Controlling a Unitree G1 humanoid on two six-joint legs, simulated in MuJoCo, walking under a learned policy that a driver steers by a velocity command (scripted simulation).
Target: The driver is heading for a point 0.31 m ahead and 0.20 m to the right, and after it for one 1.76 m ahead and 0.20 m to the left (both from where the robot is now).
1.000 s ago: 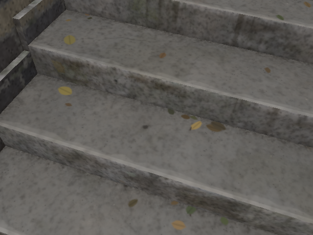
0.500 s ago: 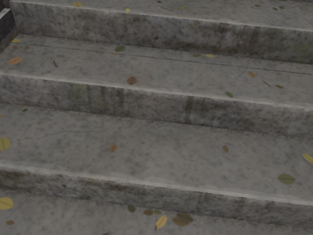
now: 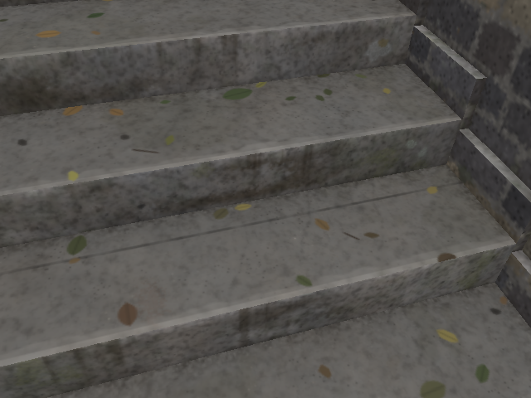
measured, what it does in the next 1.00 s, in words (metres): climbs: right foot 0.15 m higher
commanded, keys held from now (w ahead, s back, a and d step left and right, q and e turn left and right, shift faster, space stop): w+e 0.40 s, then w+q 0.60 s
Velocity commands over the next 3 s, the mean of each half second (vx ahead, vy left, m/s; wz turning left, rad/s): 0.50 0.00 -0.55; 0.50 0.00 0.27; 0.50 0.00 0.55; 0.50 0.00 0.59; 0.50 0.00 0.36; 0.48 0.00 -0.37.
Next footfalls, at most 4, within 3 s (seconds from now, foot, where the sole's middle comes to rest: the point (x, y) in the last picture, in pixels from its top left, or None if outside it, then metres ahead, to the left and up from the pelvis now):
0.52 right None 0.46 -0.20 -0.57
1.04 left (276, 257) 0.78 -0.03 -0.42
1.60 right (346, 111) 1.16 -0.23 -0.27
2.32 left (181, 25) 1.33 0.21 -0.11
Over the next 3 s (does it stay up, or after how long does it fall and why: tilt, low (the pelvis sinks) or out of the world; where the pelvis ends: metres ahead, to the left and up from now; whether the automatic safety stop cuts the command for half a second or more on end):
stays up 1.56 0.23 0.73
